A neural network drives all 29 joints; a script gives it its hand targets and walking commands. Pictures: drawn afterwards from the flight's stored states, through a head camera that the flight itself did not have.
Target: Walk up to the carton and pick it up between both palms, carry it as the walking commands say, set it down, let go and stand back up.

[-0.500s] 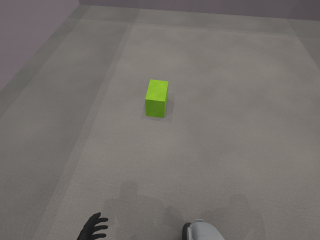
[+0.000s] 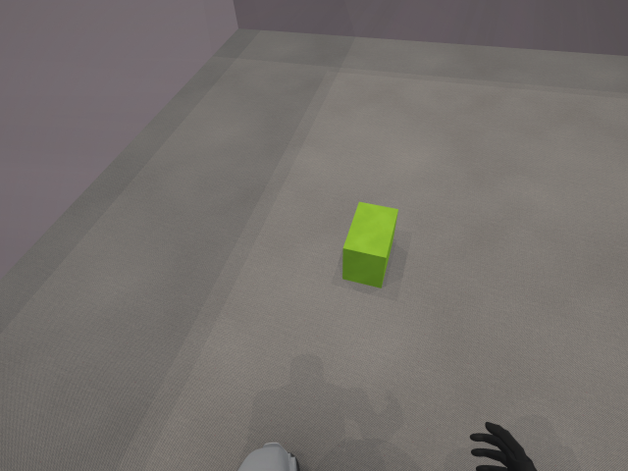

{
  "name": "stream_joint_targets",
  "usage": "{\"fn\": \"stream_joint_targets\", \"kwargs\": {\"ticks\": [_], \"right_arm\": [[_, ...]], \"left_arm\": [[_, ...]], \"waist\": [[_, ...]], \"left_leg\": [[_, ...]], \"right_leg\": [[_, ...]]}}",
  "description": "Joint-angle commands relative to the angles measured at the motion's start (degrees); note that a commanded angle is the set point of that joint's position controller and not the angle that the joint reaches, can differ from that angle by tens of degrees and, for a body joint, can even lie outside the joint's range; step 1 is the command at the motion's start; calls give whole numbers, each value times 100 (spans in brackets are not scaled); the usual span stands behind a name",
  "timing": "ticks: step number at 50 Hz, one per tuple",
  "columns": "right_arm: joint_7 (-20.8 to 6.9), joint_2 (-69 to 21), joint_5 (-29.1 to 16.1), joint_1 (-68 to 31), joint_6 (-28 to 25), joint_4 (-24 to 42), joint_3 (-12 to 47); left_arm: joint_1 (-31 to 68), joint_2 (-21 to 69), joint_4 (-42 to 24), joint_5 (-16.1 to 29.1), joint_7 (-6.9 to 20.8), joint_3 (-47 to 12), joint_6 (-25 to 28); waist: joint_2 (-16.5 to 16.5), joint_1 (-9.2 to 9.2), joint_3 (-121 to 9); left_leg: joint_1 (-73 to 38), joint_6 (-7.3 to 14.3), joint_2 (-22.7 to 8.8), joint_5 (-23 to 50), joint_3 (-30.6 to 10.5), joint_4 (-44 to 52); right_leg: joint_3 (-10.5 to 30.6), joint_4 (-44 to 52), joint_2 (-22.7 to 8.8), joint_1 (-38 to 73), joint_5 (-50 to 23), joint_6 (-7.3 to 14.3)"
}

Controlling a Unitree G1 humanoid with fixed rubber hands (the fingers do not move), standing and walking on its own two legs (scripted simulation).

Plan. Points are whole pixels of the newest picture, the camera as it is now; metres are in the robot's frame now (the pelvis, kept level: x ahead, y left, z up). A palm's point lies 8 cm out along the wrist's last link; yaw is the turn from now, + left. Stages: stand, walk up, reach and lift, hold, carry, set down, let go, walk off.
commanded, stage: walk up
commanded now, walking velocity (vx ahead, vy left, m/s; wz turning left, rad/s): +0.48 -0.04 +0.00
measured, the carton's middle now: (370, 244) +0.99 -0.07 -0.68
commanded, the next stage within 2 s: none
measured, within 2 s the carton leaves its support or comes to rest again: neither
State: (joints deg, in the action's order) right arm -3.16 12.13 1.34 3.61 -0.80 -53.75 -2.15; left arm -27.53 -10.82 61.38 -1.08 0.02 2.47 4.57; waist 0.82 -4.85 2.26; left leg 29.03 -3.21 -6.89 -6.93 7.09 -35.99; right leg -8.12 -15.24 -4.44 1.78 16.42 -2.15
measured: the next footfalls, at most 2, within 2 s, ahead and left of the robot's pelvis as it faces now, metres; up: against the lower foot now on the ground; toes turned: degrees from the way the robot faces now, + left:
left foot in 0.08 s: +0.18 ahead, +0.14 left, +0.00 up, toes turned +9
right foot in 0.60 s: +0.44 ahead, -0.16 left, +0.00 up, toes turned -9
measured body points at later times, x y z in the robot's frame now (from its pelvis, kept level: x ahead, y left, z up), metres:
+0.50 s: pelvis +0.23 +0.00 +0.00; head +0.26 +0.03 +0.45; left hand +0.39 +0.22 -0.15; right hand +0.12 -0.23 -0.13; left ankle +0.14 +0.13 -0.74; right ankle +0.37 -0.16 -0.70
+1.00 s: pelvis +0.39 -0.03 +0.00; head +0.41 -0.05 +0.45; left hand +0.34 +0.22 -0.13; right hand +0.50 -0.27 -0.15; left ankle +0.45 +0.12 -0.70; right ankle +0.40 -0.15 -0.74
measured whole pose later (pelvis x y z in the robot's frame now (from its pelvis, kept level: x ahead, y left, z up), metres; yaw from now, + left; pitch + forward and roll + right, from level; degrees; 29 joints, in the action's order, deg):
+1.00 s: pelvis +0.39 -0.03 +0.00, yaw +0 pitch -1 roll +1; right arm -1.8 12.2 1.2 8.3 1.0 -56.2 -2.7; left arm -22.9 -11.9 59.8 -2.2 -0.4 2.7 2.7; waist 1.1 -3.2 2.0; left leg 24.8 -3.8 -5.9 -15.0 5.2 -41.3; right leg -8.0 -20.2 -4.8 -9.5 10.0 0.1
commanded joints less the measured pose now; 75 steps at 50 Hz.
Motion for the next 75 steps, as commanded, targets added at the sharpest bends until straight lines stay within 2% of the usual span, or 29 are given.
{"fn": "stream_joint_targets", "kwargs": {"ticks": [1,3,4,5,6,9,11,14,20,27,29,30,31,32,35,38,45,48,51,54,55,56,57,58,61,65,67,72,75], "right_arm": [[63,370,21,-104,-174,271,-66],[171,718,85,1103,-300,-96,-169],[251,1115,193,1991,-345,-353,-293],[341,1973,208,2741,-290,-363,-481],[361,1785,102,2515,-238,-402,-424],[321,699,-4,1284,-332,-233,-194],[325,504,-56,1485,-414,-316,-153],[328,579,-63,1985,-481,-425,-176],[365,659,-6,2437,-471,-440,-201],[435,762,106,2546,-359,-535,-265],[386,432,81,2719,-285,-697,-109],[386,218,88,2722,-314,-582,-40],[434,-233,-30,3092,-340,-412,49],[457,244,4,2768,-285,-418,-79],[424,225,49,2459,-128,-683,-204],[330,119,63,2379,138,-609,-208],[156,244,43,961,270,-132,-156],[104,168,-22,468,137,18,-53],[175,214,-47,523,14,-88,-59],[294,407,-31,1523,-168,-499,-110],[353,744,61,2045,-242,-633,-187],[363,1373,86,2257,-212,-614,-308],[408,1445,61,2157,-141,-566,-320],[455,1325,40,1771,-114,-487,-305],[445,651,-57,1320,-244,-387,-189],[481,596,4,1594,-359,-402,-69],[471,481,4,1406,-271,-420,13],[606,1040,71,1828,-14,-403,-271],[551,787,65,1400,75,-312,-224]], "left_arm": [[-93,-951,-38,23,-45,180,-9],[22,-947,-9,80,-43,209,-51],[-7,-690,-78,35,-37,137,-54],[-265,-419,-278,76,-2,141,-77],[-80,-638,-260,-15,0,236,-149],[349,-392,-279,-10,99,161,-200],[375,-340,-258,-60,171,162,-337],[860,-309,-393,-92,241,115,-453],[2183,-253,-837,-47,396,26,-468],[2513,-402,-945,-30,349,37,-306],[1467,-738,-595,-99,193,171,-135],[620,-1245,-397,-194,103,316,-66],[114,-1833,-369,-210,44,451,-45],[82,-1765,-350,-24,33,390,-82],[921,-996,-522,-27,1,238,10],[1151,-828,-602,-82,3,140,-6],[599,-944,-514,-131,-73,173,-65],[636,-892,-401,-101,-54,140,-132],[371,-1006,-232,-80,-61,168,-229],[376,-789,-116,-83,-62,158,-288],[468,-395,-193,-92,-52,85,-284],[458,-154,-414,-93,-66,34,-308],[620,-521,-342,-127,-42,209,-438],[770,-632,-368,-116,7,287,-503],[500,-450,-210,-55,136,212,-527],[751,-335,-221,63,13,160,-620],[1107,-188,-384,136,-33,30,-633],[1706,-367,-690,119,-17,169,-808],[1377,-329,-601,135,-76,142,-658]], "waist": [[-982,253,376],[-233,800,-254],[522,1141,-825],[1745,1371,-1397],[1021,1067,-1196],[714,477,-85],[933,419,-101],[889,481,-30],[848,752,515],[1254,743,402],[464,272,-377],[-521,-68,-877],[-2150,-102,-1654],[-1474,-11,-1886],[-265,397,-659],[-795,641,-354],[-1058,320,58],[-1571,375,120],[-1052,313,175],[-351,714,-20],[740,891,36],[1797,1016,52],[796,886,291],[383,690,471],[1059,402,287],[1157,391,-177],[1553,461,-262],[1215,729,-167],[1255,470,-322]], "left_leg": [[-759,35,187,-412,242,324],[-2223,218,319,-348,384,846],[-3502,466,-524,-922,-804,910],[-4462,847,-2573,-816,-4008,2182],[-3880,879,-2688,-693,-4265,2287],[-2245,626,-1393,17,-1958,2163],[-2126,518,-1127,991,-1214,2117],[-2222,566,-1132,1527,-939,2164],[-2261,677,-1069,918,-617,2587],[-2468,700,-1000,1144,-89,2093],[-1932,543,-376,1020,245,402],[-968,419,-229,-239,71,-1066],[129,181,314,-2605,-112,-2593],[229,208,46,-2846,-689,-3298],[97,186,-184,-1796,-800,-3271],[-378,118,-93,-1311,-578,-2811],[-29,-21,-53,-656,-445,-1524],[-804,-70,164,-738,-129,-507],[-1186,-134,303,-919,170,208],[-2663,-32,251,-615,135,1243],[-3035,140,-869,-1200,-1339,2022],[-2910,760,-2172,-2048,-3082,2737],[-2353,918,-2544,-1998,-3550,2894],[-1964,843,-2253,-1583,-3053,2759],[-2030,513,-1216,626,-1335,2369],[-2301,742,-1103,4959,-464,1563],[-2206,810,-625,4688,61,1571],[-2441,1133,-1541,3722,-650,1440],[-1988,795,-1127,1920,-591,1207]], "right_leg": [[588,323,-1082,-706,-1316,830],[310,-1439,-701,-929,-2037,622],[178,-3161,-349,-2055,-1142,427],[303,-4840,498,-3654,1528,168],[1145,-5550,50,-3746,1333,248],[1164,-5211,-357,-3449,-111,275],[943,-5020,-303,-3304,-475,174],[799,-4721,-284,-3534,-785,79],[482,-3131,-251,-3730,-1534,-35],[93,-1571,-12,-2544,-824,136],[-170,-1073,91,-693,-999,288],[737,-1060,-708,357,-1252,407],[3098,-356,-2405,1183,-1961,1113],[3263,-206,-2509,996,-2132,1312],[2094,-325,-1894,-379,-3477,1166],[1418,-194,-1459,-1330,-3412,918],[1258,619,-1461,-1464,-414,906],[683,767,-1000,-1806,344,859],[826,562,-1067,-1705,520,937],[705,-683,-678,-2172,1002,564],[289,-2190,-214,-2867,1039,261],[172,-3351,251,-3700,1835,77],[882,-4060,-30,-3657,1549,34],[1148,-4275,-179,-3635,985,-4],[912,-4314,-183,-3267,-251,-50],[670,-4163,122,-2778,-332,-15],[445,-3211,348,-2268,-313,29],[468,-2594,225,-2607,302,8],[411,-1074,292,-1490,-388,118]]}}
